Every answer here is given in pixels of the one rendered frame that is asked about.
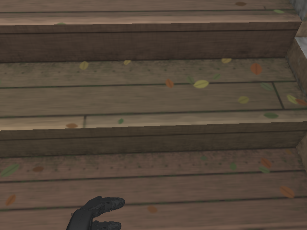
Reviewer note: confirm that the robot left hand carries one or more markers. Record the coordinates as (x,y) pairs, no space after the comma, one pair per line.
(82,219)

